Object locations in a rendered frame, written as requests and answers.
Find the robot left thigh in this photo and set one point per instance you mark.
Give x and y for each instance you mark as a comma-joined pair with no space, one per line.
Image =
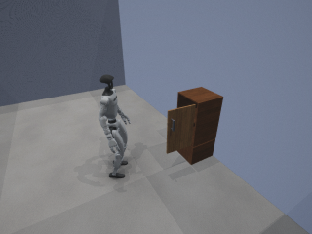
123,132

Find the robot head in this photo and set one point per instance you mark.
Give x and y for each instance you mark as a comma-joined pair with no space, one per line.
107,79

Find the handle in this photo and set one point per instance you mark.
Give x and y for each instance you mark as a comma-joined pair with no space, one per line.
173,125

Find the cupboard door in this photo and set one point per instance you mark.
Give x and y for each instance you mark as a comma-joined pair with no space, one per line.
181,137

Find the right robot upper arm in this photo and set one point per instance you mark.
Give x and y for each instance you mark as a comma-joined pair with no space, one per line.
104,102

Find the robot right forearm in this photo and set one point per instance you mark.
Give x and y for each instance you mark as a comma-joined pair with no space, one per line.
106,128

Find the robot right hand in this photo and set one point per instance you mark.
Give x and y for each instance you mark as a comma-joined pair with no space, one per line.
112,143

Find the robot left hand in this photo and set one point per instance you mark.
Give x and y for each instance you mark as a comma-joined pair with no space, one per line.
124,117

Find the robot left forearm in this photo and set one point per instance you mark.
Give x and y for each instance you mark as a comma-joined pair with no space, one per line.
119,110

